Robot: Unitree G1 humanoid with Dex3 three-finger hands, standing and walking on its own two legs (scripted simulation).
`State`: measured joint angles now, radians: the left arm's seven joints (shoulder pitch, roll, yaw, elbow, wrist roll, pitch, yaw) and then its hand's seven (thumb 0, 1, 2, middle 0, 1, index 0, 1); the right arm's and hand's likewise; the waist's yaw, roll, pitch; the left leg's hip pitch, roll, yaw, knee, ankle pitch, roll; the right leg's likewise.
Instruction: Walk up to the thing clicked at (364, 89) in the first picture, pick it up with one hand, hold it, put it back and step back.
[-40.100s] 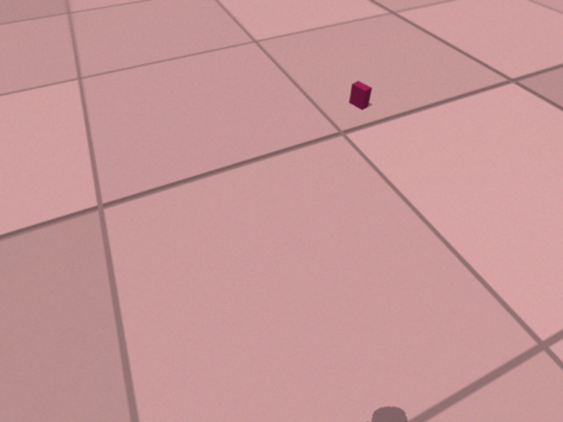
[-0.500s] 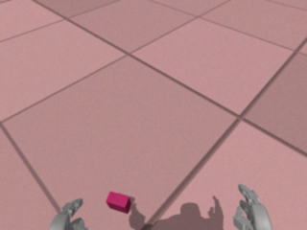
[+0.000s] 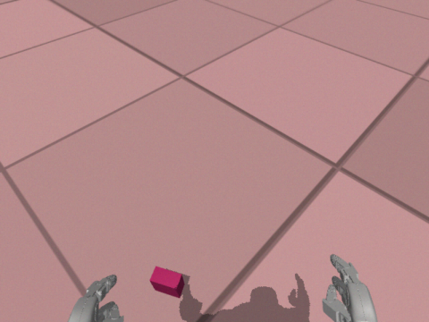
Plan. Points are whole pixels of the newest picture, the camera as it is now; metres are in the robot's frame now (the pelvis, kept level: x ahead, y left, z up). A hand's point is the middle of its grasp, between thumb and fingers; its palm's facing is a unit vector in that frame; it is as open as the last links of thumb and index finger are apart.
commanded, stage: stand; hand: left
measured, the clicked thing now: (168, 282) +0.40 +0.19 -0.65
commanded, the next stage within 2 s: none
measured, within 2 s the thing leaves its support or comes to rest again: neither
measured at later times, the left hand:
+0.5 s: hand out of the picture +0.16 +0.18 -0.05, palm faces +0.04 -0.98 -0.19, open 7.4 cm
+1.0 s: hand (124, 321) +0.16 +0.17 -0.05, palm faces +0.04 -0.98 -0.19, open 7.4 cm
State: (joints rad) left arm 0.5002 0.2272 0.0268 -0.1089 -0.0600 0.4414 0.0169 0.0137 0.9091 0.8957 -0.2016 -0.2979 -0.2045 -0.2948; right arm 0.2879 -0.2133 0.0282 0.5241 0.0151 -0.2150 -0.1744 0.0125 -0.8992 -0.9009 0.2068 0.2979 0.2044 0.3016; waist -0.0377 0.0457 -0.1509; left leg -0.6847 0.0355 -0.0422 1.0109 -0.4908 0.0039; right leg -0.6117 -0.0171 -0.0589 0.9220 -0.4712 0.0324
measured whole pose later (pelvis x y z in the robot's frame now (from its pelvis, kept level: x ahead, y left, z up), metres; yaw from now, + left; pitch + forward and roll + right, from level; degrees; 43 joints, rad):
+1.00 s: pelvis +0.00 -0.01 +0.00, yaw +0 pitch +10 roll -3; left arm 0.51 0.22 0.03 -0.11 -0.06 0.44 0.01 0.01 0.91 0.90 -0.20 -0.30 -0.20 -0.29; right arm 0.29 -0.22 0.02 0.53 0.01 -0.22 -0.18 0.01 -0.90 -0.90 0.21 0.30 0.20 0.30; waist -0.04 0.05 -0.16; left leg -0.69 0.04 -0.05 1.01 -0.50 0.00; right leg -0.62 -0.01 -0.06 0.93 -0.48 0.03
